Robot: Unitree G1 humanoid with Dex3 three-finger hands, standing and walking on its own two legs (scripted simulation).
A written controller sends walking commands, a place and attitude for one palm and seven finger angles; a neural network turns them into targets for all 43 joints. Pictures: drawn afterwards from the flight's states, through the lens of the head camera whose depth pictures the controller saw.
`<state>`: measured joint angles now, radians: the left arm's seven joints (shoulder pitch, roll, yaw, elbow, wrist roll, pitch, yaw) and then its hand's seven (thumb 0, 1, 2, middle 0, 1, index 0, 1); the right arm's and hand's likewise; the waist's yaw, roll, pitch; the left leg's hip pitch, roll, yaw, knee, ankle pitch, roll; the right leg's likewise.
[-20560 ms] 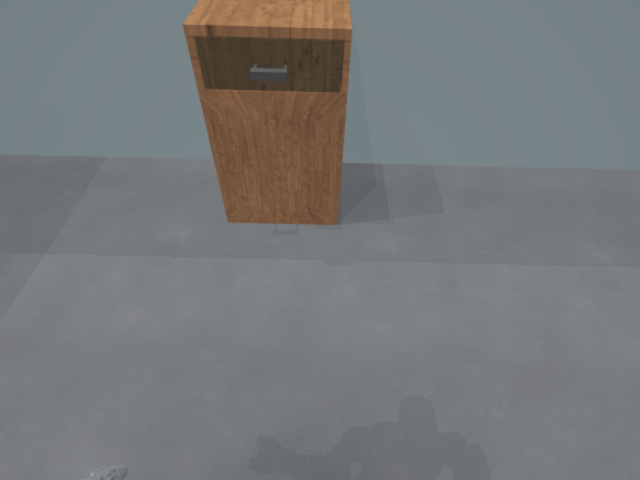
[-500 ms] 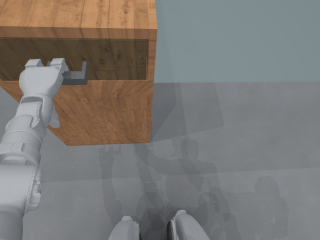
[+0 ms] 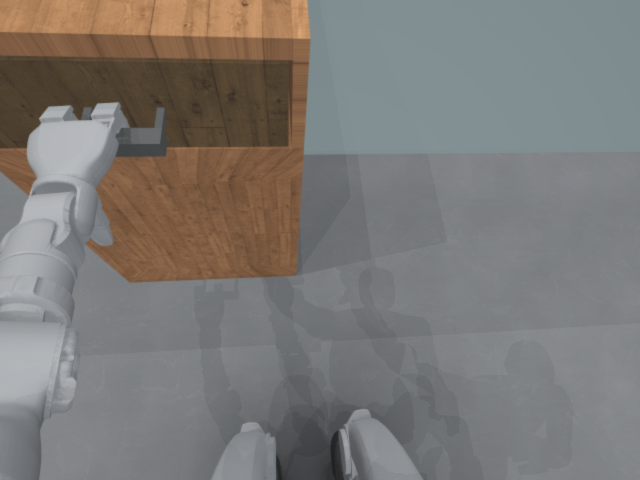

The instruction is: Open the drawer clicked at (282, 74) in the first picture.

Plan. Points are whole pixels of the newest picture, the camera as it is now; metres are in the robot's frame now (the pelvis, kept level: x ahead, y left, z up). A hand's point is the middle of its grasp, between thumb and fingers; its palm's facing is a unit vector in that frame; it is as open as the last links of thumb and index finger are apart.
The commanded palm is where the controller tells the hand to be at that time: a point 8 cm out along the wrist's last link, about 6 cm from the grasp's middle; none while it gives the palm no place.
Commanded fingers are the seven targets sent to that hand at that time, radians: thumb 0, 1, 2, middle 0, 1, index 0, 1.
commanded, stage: close the thumb around the handle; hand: left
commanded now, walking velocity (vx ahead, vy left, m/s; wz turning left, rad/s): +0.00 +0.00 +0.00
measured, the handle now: (122, 128) +0.56 +0.24 +0.01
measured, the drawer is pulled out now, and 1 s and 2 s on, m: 0.00 0.01 0.12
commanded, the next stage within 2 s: pull the drawer open in 0.68 s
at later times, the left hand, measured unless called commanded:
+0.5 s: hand (96, 174) +0.50 +0.27 +0.00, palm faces -0.09 -0.02 -1.00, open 7.3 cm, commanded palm +0.49 +0.25 +0.05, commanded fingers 0.00 0.90 0.90 -0.40 -1.35 -0.40 -1.35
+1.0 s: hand (95, 181) +0.49 +0.27 +0.00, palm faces -0.09 -0.03 -1.00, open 6.2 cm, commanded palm +0.47 +0.25 +0.05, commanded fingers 0.00 0.90 0.90 -0.40 -1.35 -0.40 -1.35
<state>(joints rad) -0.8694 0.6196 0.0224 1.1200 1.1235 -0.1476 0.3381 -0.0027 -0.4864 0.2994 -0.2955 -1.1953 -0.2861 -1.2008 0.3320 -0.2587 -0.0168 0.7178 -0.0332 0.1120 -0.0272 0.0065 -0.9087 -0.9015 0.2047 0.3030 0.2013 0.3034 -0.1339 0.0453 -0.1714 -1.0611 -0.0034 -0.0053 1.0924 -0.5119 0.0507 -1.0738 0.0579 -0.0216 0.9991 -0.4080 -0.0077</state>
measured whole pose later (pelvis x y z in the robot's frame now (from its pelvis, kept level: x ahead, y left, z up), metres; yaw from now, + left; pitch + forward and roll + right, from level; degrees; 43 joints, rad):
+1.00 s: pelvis +0.01 +0.00 +0.01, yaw -1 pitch +27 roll -3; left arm -0.76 0.60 0.05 1.02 1.10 -0.14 0.33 0.00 0.67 0.77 -0.32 -1.33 -0.33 -1.35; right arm 0.33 -0.25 -0.02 0.71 -0.03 0.13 -0.02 0.01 -0.91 -0.90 0.20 0.30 0.20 0.30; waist -0.11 0.04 -0.17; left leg -1.00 0.01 0.02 1.05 -0.52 0.06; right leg -1.02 0.07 0.00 0.96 -0.41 0.00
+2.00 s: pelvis +0.02 +0.00 +0.02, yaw -1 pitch +20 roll -2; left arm -0.29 0.44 0.04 0.69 1.10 -0.14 0.45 0.00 0.67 0.81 -0.30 -1.35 -0.32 -1.35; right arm 0.23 -0.24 -0.04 0.67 -0.01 0.16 -0.03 0.01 -0.91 -0.90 0.20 0.30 0.20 0.30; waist -0.01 0.03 -0.18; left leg -0.80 -0.01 0.03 0.96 -0.51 0.05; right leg -0.84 0.06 0.02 0.91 -0.41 -0.01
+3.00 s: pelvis +0.02 -0.01 +0.02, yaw +0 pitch +16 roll -1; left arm 0.25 0.39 0.05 0.22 1.08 -0.08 0.49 0.01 0.68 0.77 -0.31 -1.29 -0.35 -1.35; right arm 0.14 -0.23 -0.03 0.61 -0.03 0.09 -0.02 0.01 -0.91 -0.90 0.20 0.30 0.20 0.30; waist 0.03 0.03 -0.16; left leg -0.73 -0.01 0.02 0.98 -0.53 0.03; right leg -0.79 0.06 0.01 0.95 -0.45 -0.03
